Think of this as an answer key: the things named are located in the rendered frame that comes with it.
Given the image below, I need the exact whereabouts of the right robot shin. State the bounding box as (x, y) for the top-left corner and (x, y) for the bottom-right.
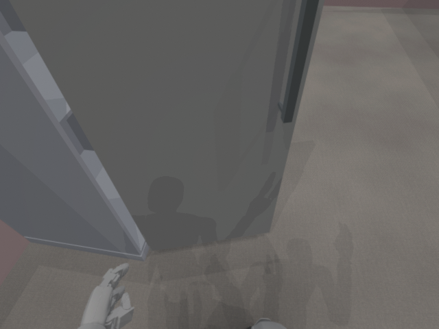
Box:
(254, 318), (271, 326)

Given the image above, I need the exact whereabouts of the fridge door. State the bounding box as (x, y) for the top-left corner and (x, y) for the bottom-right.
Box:
(9, 0), (324, 251)

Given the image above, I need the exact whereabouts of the robot left hand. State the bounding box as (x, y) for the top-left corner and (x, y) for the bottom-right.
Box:
(80, 263), (134, 329)

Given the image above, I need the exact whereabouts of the handle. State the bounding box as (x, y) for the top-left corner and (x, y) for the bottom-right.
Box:
(278, 0), (319, 123)

